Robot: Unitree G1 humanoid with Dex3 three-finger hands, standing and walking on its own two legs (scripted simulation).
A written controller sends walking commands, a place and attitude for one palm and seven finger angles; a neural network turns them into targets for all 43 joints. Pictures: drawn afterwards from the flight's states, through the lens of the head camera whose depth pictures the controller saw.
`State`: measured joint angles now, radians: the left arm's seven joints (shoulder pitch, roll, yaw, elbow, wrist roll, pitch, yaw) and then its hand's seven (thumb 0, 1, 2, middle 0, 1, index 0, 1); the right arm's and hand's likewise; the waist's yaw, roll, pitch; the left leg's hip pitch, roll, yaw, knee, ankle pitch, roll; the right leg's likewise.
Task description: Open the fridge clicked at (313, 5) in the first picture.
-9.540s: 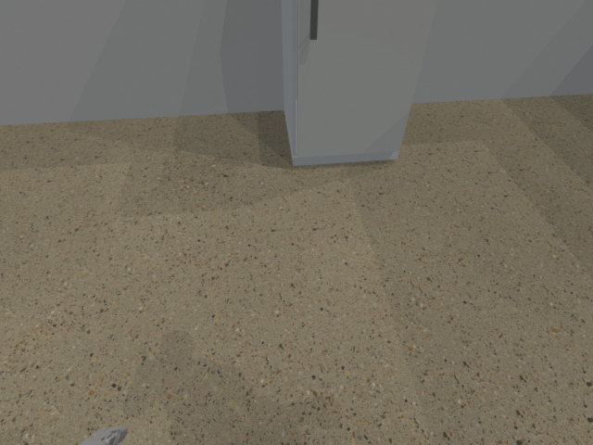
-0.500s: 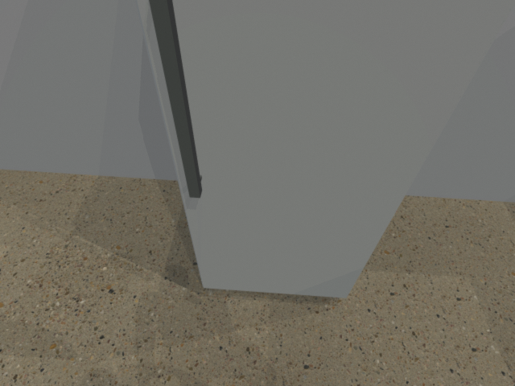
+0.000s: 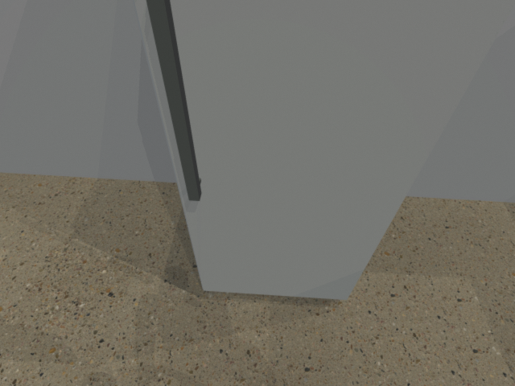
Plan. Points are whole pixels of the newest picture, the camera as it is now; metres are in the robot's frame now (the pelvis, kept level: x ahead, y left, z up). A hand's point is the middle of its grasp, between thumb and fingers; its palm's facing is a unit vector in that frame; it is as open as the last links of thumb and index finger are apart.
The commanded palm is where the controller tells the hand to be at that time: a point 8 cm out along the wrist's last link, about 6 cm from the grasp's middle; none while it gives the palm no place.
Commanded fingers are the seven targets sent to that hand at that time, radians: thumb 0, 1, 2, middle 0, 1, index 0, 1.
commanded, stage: look again from close up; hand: left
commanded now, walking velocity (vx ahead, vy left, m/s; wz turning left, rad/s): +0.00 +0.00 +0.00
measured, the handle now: (181, 103) +0.54 +0.18 +0.16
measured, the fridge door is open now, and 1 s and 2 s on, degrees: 0 0 0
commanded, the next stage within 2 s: raise the hand to about handle height in 0.98 s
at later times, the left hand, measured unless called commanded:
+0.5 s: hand out of the picture -0.01 +0.15 -0.18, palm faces +0.05 -0.99 -0.15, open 7.3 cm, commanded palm none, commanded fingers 0.00 0.90 0.90 -0.20 -0.30 -0.20 -0.30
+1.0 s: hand out of the picture -0.01 +0.15 -0.18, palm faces +0.05 -0.99 -0.15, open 7.3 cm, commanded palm none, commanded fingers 0.00 0.90 0.90 -0.20 -0.30 -0.20 -0.30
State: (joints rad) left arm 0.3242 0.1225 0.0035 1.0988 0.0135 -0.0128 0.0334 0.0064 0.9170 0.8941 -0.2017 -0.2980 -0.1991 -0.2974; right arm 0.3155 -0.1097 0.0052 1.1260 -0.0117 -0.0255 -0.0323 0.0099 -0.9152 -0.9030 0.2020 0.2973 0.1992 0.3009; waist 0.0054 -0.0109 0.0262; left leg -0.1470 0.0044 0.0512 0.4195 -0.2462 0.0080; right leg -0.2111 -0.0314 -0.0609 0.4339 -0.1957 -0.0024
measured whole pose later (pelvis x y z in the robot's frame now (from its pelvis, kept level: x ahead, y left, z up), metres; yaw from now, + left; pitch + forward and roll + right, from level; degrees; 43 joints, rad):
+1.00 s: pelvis +0.00 -0.01 +0.00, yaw +0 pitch -1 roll +0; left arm 0.33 0.12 0.00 1.10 0.01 -0.02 0.03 0.01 0.92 0.89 -0.20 -0.30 -0.20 -0.30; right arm 0.32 -0.10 0.01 1.13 -0.01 -0.03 -0.03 0.01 -0.91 -0.90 0.20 0.30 0.20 0.30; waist 0.01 -0.02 0.03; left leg -0.14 0.02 0.05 0.42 -0.25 0.00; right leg -0.21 -0.02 -0.07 0.43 -0.20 -0.01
